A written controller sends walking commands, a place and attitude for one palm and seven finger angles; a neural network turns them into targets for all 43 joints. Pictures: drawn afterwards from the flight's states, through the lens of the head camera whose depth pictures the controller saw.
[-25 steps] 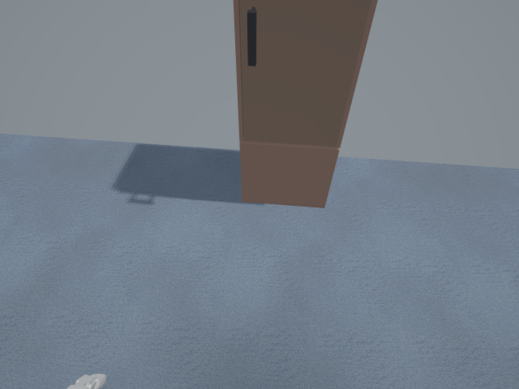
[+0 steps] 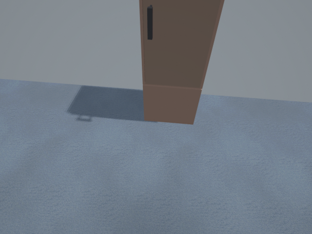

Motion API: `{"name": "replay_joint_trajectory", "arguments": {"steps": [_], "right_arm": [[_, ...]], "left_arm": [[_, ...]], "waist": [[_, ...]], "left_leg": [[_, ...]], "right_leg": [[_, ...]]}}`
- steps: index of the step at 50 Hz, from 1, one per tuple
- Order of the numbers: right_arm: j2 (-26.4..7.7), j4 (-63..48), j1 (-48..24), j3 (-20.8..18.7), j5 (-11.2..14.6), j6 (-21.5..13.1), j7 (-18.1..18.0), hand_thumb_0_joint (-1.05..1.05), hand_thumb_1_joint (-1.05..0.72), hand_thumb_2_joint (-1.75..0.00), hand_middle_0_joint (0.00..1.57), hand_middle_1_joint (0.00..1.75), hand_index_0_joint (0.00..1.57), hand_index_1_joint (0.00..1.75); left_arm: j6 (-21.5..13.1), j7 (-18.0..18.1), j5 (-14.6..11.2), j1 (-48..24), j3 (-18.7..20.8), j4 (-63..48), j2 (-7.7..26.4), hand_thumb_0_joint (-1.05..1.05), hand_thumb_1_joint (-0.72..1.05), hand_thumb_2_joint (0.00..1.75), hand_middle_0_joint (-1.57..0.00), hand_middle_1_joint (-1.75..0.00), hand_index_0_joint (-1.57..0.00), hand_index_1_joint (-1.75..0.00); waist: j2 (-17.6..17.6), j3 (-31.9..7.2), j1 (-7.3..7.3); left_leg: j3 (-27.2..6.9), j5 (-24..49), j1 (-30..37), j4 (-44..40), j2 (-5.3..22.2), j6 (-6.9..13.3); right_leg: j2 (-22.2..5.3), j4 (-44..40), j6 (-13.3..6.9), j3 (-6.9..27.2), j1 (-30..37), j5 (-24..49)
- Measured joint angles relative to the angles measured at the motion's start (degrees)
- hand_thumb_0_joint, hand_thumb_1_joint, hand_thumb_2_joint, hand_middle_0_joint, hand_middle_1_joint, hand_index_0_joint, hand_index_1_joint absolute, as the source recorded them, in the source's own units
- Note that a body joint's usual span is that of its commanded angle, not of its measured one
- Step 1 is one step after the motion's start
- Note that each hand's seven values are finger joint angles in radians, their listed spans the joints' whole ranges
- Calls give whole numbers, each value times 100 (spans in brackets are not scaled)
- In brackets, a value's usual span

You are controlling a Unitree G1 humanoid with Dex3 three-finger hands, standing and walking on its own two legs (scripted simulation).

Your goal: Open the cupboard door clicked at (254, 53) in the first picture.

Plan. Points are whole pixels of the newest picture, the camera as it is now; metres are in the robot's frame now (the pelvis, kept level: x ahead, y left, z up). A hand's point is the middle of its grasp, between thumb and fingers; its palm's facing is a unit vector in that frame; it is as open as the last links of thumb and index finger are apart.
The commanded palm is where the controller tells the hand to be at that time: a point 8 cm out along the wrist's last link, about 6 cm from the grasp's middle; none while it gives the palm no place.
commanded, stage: stand and wait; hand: left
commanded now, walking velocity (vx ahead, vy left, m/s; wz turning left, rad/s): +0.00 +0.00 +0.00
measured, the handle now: (150, 22) +1.10 +0.10 +0.08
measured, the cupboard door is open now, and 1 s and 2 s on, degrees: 0 0 0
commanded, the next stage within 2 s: look at it before walking up in 0.34 s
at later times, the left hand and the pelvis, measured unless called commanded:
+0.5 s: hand out of the picture +0.07 +0.24 -0.15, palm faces -0.03 -0.94 -0.33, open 7.4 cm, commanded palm none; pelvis +0.00 -0.01 +0.00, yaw +0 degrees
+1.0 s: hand out of the picture +0.07 +0.24 -0.15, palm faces -0.03 -0.94 -0.33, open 7.4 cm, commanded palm none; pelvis +0.01 +0.00 +0.00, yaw -1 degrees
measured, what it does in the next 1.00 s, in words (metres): stands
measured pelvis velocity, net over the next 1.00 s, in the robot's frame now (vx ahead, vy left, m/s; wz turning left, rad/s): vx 0.01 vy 0.00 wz -0.01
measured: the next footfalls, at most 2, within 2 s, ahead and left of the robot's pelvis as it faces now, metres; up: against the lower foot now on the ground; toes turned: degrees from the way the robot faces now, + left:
left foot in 1.88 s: +0.39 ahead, +0.03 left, +0.00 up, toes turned -2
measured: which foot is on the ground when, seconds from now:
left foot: down 0.00-1.00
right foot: down 0.00-1.00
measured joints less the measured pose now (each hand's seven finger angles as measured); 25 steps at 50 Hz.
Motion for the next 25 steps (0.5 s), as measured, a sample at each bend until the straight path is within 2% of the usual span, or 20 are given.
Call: {"name": "replay_joint_trajectory", "arguments": {"steps": [25], "right_arm": [[39, 252, 4, 9, 13, -33, 14, 0, -90, -90, 20, 30, 20, 30]], "left_arm": [[-58, 4, 3, -133, 4, 145, -8, 1, 90, 90, -21, -30, -20, -30]], "waist": [[16, -37, -35]], "left_leg": [[22, 129, 39, -199, 63, -55]], "right_leg": [[62, -174, -48, 22, 11, 131]]}}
